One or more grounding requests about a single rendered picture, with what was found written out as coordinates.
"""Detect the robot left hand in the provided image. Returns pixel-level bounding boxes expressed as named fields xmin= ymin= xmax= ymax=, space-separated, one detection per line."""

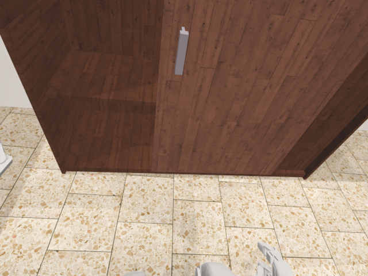
xmin=0 ymin=140 xmax=13 ymax=176

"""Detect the handle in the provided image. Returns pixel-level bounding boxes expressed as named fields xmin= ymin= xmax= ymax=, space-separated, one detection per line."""
xmin=175 ymin=27 xmax=189 ymax=75

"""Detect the right robot thigh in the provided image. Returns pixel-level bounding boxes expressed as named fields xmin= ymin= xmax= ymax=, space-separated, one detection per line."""
xmin=195 ymin=262 xmax=235 ymax=276

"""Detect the wardrobe door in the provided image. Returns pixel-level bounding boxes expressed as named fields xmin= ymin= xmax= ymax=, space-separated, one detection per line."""
xmin=151 ymin=0 xmax=368 ymax=175
xmin=276 ymin=51 xmax=368 ymax=170

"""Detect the robot right hand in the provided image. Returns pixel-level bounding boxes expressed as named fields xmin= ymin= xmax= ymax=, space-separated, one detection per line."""
xmin=254 ymin=241 xmax=294 ymax=276

